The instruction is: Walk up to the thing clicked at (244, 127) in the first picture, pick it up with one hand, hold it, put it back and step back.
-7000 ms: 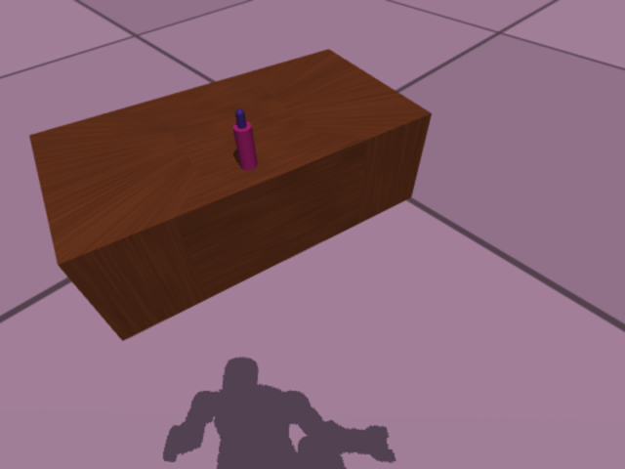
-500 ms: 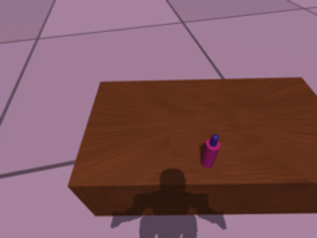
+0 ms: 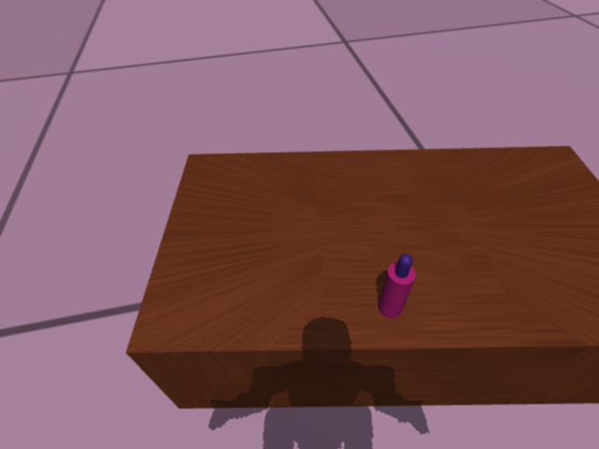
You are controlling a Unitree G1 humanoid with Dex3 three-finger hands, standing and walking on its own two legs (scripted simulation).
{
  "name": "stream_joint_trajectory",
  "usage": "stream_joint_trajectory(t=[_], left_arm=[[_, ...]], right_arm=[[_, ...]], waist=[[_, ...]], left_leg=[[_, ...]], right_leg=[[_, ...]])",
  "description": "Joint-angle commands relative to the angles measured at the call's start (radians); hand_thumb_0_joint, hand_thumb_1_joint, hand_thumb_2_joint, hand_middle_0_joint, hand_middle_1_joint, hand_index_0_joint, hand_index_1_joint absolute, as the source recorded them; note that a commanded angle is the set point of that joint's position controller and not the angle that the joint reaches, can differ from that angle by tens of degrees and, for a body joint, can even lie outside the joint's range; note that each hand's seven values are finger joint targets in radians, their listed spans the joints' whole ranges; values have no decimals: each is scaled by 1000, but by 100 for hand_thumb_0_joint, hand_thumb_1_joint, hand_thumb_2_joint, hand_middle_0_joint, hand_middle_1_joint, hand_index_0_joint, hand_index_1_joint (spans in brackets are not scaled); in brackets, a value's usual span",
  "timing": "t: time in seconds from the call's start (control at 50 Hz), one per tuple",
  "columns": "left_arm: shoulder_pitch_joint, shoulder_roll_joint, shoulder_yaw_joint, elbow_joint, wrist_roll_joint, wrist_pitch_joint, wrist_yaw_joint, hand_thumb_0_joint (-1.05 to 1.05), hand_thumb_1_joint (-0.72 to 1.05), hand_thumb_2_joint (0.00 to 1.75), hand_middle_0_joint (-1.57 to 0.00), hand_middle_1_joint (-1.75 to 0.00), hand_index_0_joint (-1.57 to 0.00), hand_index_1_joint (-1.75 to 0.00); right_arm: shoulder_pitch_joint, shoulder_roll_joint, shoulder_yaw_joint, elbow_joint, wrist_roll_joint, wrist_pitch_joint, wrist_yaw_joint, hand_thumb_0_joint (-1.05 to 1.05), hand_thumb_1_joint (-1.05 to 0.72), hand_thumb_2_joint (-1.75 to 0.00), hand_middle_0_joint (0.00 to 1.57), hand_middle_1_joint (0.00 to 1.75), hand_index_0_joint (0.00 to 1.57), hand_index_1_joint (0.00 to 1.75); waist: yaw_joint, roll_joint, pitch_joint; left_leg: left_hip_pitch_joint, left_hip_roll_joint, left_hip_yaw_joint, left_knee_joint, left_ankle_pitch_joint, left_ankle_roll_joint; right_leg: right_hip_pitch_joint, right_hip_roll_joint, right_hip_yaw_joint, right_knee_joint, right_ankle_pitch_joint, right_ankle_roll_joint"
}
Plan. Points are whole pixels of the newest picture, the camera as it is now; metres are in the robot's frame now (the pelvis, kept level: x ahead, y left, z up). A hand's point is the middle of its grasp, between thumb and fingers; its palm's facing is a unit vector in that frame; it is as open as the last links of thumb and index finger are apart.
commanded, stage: stand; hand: right
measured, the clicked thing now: (397, 284) +0.49 -0.19 -0.23
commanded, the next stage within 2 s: go down in 0.10 s
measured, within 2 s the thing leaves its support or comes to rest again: neither
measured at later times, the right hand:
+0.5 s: hand (484, 448) +0.16 -0.25 -0.15, palm faces +0.07 +0.95 -0.30, open 12.4 cm
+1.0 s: hand (501, 443) +0.17 -0.27 -0.14, palm faces +0.10 +0.94 -0.32, open 17.6 cm
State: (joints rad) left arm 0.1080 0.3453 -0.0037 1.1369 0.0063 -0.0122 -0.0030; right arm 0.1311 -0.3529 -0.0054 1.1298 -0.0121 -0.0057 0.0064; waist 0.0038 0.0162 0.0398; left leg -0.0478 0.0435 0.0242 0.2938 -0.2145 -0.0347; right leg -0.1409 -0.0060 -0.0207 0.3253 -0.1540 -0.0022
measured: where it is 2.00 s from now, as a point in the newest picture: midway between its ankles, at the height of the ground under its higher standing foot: outside the picture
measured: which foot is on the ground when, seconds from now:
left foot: down 0.00-1.00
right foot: down 0.00-1.00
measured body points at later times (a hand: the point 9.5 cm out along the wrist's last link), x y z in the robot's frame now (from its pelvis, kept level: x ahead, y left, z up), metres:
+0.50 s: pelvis -0.01 +0.00 -0.02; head +0.03 +0.00 +0.43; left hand +0.16 +0.29 -0.11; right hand +0.16 -0.29 -0.13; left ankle -0.03 +0.14 -0.75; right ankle +0.02 -0.12 -0.75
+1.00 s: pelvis +0.01 +0.01 -0.04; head +0.05 +0.01 +0.41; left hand +0.16 +0.29 -0.11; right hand +0.16 -0.32 -0.12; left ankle -0.03 +0.14 -0.75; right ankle +0.02 -0.12 -0.75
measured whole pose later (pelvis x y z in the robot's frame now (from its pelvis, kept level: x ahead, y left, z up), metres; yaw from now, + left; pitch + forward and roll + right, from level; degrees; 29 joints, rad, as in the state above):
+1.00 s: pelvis +0.01 +0.01 -0.04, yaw +0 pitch +9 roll +1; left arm 0.30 0.27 0.06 0.50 -0.02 -0.09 0.09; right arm 0.21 -0.39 -0.20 0.51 0.01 0.30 0.11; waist 0.01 -0.01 -0.09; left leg -0.45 0.02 0.03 0.75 -0.45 -0.02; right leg -0.55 -0.04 0.00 0.78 -0.38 0.01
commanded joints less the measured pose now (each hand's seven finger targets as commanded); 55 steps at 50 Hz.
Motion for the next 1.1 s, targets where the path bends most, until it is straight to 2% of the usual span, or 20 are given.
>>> stream_joint_trajectory(t=[0.0,0.16,0.18,0.2,0.22,0.24,0.28,0.3,0.32,0.36,0.38,0.42,0.46,0.48,0.52,0.56,0.62,0.78,0.96,1.08], left_arm=[[-45,226,42,-52,-3,-20,11,0,90,90,-20,-30,-20,-30],[-46,220,43,-54,2,-20,11,0,90,90,-20,-30,-20,-30],[-43,221,44,-55,2,-21,11,0,82,82,-12,-22,-12,-22],[-394,47,30,-406,-84,-123,21,0,74,74,-4,-14,-4,-14],[-352,126,45,-449,-85,-144,35,0,66,66,-2,-6,-1,-6],[-266,184,78,-338,-83,-129,44,0,58,58,-1,-3,0,-5],[-94,201,135,-290,-84,-99,51,0,42,42,-2,-4,-1,-5],[-111,239,162,-414,-82,-105,68,0,35,34,-2,-4,-1,-4],[-135,222,152,-440,-78,-108,76,0,31,26,-2,-4,-2,-4],[27,147,152,-299,-47,-78,67,0,22,21,-2,-4,-3,-4],[55,133,166,-333,-34,-76,59,0,15,19,-3,-5,-3,-4],[30,200,201,-514,-33,-82,49,0,1,14,-4,-5,-5,-4],[147,122,156,-424,-39,-59,29,0,-7,11,-4,-5,-5,-4],[117,91,135,-430,-46,-56,21,0,-13,9,-5,-5,-6,-4],[6,140,164,-570,-51,-68,22,0,-25,8,-5,-5,-6,-5],[17,94,135,-602,-54,-65,17,0,-37,6,-6,-6,-6,-5],[-26,104,143,-650,-45,-88,30,0,-52,5,-7,-6,-6,-6],[106,124,162,-744,-25,-132,82,0,-55,6,-6,-5,-5,-6],[192,59,100,-779,-23,-120,100,0,-55,5,-6,-5,-5,-6],[198,76,107,-868,-27,-124,103,0,-55,5,-6,-5,-5,-6]], right_arm=[[-24,-201,-35,-54,0,-21,-13,0,-90,-90,20,30,20,30],[-33,-206,-36,-64,2,-24,-14,0,-90,-90,20,30,20,30],[-31,-205,-35,-64,1,-24,-15,0,-82,-82,12,22,12,22],[-382,-16,-2,-415,79,-101,-28,0,-74,-74,4,14,4,14],[-342,-99,-26,-466,74,-107,-34,0,-66,-66,4,6,3,6],[-221,-129,-38,-318,70,-69,-39,0,-58,-58,4,6,4,6],[-174,-184,-114,-218,64,-14,-39,0,-42,-42,3,6,3,6],[-197,-227,-139,-259,55,-1,-48,0,-34,-34,4,6,4,6],[-252,-246,-141,-296,44,10,-50,0,-26,-26,4,6,4,6],[-212,-218,-147,-200,11,68,-25,0,-18,-20,5,5,5,5],[-137,-219,-178,-200,-2,94,-10,0,-11,-17,6,5,5,5],[-85,-252,-205,-304,-3,147,7,0,1,-14,6,5,5,5],[-48,-223,-185,-378,0,211,34,0,7,-10,7,4,5,4],[-59,-192,-162,-395,3,240,43,0,15,-10,6,5,5,5],[-113,-226,-184,-498,8,271,45,0,26,-9,4,5,4,5],[-84,-219,-183,-549,8,287,53,0,36,-7,4,5,4,5],[-129,-210,-183,-589,11,274,60,0,52,-6,2,6,3,6],[-32,-264,-264,-695,12,246,60,0,58,-5,2,6,3,6],[38,-270,-285,-785,22,291,102,0,61,-3,2,6,3,6],[84,-286,-309,-851,32,314,133,0,61,-4,2,6,3,6]], waist=[[-5,-26,-44],[-4,-14,-69],[-3,-12,-74],[5,-93,-55],[-15,-58,-101],[-29,-78,-59],[9,-10,-90],[31,15,-244],[15,32,-310],[5,-21,-224],[11,-2,-248],[2,-10,-387],[-8,-97,-251],[-9,-107,-192],[-1,-94,-224],[-3,-67,-185],[6,-44,-196],[3,-49,-318],[-1,-86,-247],[-2,-80,-282]], left_leg=[[-52,100,-71,-54,115,44],[-37,104,-70,-45,142,49],[-32,103,-69,-47,147,47],[-203,-34,12,71,100,38],[-162,-42,18,77,78,40],[-192,-43,20,82,18,42],[-246,-44,30,129,57,29],[-194,-39,28,142,136,26],[-185,-41,26,162,163,27],[-276,-45,19,204,172,40],[-276,-48,21,216,186,39],[-212,-52,29,222,219,39],[-281,-57,35,209,167,48],[-306,-59,37,210,120,50],[-307,-59,36,214,64,49],[-333,-57,34,208,15,47],[-361,-52,25,240,6,43],[-372,-54,25,329,66,43],[-422,-48,23,356,75,37],[-417,-45,24,391,135,31]], right_leg=[[46,-126,107,-48,140,-23],[62,-131,105,-39,194,-26],[57,-130,104,-36,195,-24],[-49,-5,-16,54,66,-5],[-30,-11,-3,52,43,-1],[-55,-2,-3,58,-12,-5],[-71,2,-2,115,30,-7],[-24,0,4,137,108,-8],[-18,-4,6,160,139,-6],[-95,-2,3,199,162,-5],[-94,0,0,216,175,-11],[-43,4,-5,218,206,-7],[-99,4,-13,204,153,-4],[-141,0,-13,202,103,-4],[-170,-4,-8,208,36,-6],[-206,-2,-6,211,-18,-12],[-223,-6,4,253,-23,-16],[-185,-15,20,328,66,-10],[-260,-6,7,374,58,-8],[-266,-9,13,417,125,-7]])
